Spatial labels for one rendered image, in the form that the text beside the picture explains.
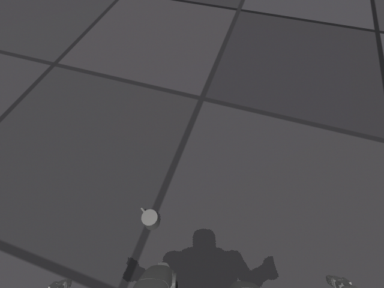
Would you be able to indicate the mug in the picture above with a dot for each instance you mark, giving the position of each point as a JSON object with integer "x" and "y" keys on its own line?
{"x": 150, "y": 219}

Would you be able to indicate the right robot hand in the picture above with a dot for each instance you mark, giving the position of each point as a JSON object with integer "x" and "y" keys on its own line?
{"x": 338, "y": 282}

